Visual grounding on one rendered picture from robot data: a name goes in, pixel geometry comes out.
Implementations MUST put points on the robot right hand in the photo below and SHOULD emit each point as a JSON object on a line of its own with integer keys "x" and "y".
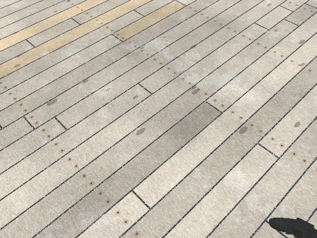
{"x": 298, "y": 227}

